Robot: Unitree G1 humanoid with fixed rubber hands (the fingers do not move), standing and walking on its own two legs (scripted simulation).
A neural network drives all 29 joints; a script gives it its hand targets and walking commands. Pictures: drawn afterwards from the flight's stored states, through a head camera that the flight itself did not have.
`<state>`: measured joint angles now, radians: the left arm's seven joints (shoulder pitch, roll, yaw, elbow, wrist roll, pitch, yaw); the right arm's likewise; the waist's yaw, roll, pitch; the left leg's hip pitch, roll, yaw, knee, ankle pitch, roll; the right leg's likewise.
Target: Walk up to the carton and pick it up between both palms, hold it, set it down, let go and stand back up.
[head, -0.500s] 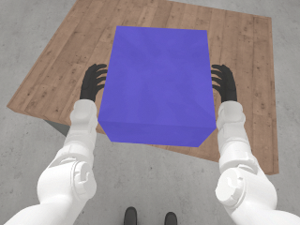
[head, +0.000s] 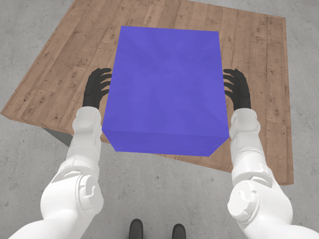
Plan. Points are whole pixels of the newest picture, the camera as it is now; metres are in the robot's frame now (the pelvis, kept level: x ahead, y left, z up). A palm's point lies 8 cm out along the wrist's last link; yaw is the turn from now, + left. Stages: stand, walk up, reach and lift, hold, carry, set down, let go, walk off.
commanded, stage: set down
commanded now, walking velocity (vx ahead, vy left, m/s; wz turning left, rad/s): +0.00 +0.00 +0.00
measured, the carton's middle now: (166, 92) +0.49 -0.01 -0.03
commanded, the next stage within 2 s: none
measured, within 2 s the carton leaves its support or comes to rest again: neither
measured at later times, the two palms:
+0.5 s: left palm (85, 100) +0.45 +0.21 +0.00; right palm (246, 99) +0.44 -0.21 +0.01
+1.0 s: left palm (63, 90) +0.44 +0.24 +0.05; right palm (269, 90) +0.43 -0.24 +0.07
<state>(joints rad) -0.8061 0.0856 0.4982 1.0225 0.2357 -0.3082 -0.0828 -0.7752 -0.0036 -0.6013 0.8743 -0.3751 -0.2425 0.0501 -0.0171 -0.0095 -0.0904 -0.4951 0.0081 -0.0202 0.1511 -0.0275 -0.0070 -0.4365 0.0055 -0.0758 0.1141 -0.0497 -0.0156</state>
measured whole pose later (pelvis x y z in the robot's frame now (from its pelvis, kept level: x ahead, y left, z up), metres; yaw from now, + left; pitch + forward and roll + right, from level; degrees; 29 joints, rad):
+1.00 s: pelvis -0.03 +0.00 -0.02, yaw -5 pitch +29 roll -1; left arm -1.03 0.44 -0.12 1.36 -0.49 -0.29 -0.06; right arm -1.06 -0.41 0.21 1.31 0.51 -0.19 0.06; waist 0.02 -0.04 -0.30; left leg -0.84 0.04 0.03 0.44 -0.12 -0.01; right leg -0.81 0.03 0.00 0.41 -0.12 -0.02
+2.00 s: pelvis -0.03 +0.00 +0.00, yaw -2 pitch +13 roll -1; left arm -0.57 0.42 -0.02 1.00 -0.38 -0.20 -0.06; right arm -0.66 -0.34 0.09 1.00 0.41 -0.10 0.01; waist 0.00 -0.02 -0.17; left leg -0.44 0.03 -0.01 0.34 -0.12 -0.02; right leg -0.39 0.03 -0.03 0.28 -0.11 -0.02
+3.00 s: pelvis -0.01 +0.00 +0.00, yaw -4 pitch +2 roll -1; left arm 0.04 0.32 -0.01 0.69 -0.27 -0.32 -0.04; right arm 0.00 -0.27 0.08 0.73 0.31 -0.32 0.05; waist 0.01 -0.02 -0.04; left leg -0.23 0.04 0.01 0.39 -0.20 -0.02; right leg -0.19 0.04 0.01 0.34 -0.19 -0.02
